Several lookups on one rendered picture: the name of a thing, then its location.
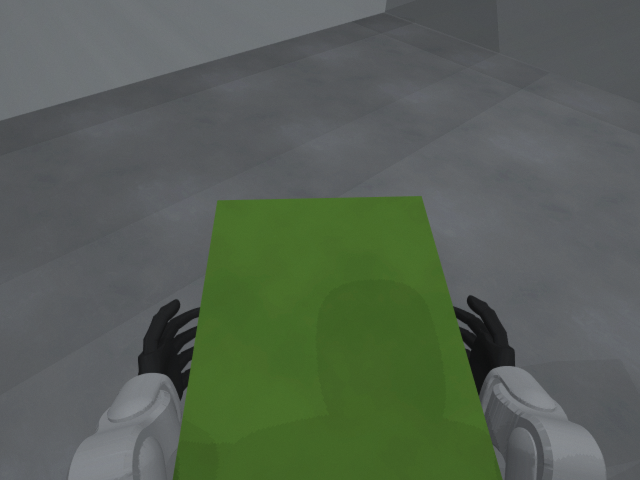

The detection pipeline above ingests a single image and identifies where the robot left forearm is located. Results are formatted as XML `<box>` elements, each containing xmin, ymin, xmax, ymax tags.
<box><xmin>66</xmin><ymin>373</ymin><xmax>182</xmax><ymax>480</ymax></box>

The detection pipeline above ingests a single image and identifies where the robot right forearm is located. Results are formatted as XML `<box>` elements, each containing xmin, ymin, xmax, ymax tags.
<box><xmin>479</xmin><ymin>366</ymin><xmax>607</xmax><ymax>480</ymax></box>

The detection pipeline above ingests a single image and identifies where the robot right hand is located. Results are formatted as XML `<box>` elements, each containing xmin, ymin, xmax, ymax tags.
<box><xmin>453</xmin><ymin>295</ymin><xmax>515</xmax><ymax>395</ymax></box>

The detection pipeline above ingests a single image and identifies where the robot left hand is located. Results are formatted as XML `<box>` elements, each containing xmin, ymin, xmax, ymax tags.
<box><xmin>138</xmin><ymin>299</ymin><xmax>200</xmax><ymax>401</ymax></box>

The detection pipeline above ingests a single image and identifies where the carton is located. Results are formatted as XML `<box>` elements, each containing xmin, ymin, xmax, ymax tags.
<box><xmin>173</xmin><ymin>196</ymin><xmax>503</xmax><ymax>480</ymax></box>

